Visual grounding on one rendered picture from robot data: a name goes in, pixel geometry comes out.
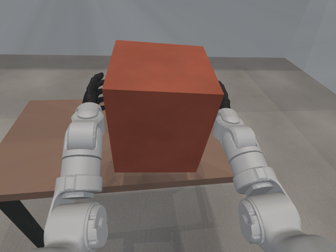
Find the robot left forearm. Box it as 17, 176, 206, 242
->
44, 102, 105, 244

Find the robot left upper arm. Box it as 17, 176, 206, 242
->
25, 202, 108, 252

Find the table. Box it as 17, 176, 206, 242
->
0, 99, 234, 248

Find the carton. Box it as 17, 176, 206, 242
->
102, 40, 224, 173

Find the robot right upper arm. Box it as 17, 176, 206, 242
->
238, 192, 336, 252

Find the robot right forearm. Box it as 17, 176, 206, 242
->
213, 108, 301, 225

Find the left robot hand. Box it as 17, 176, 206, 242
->
82, 72, 105, 111

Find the right robot hand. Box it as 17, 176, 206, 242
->
218, 81, 230, 109

